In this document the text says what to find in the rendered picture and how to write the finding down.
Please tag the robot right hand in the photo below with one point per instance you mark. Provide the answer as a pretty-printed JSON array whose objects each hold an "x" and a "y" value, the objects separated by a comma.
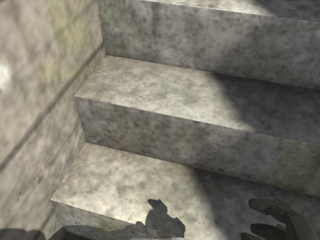
[{"x": 298, "y": 227}]

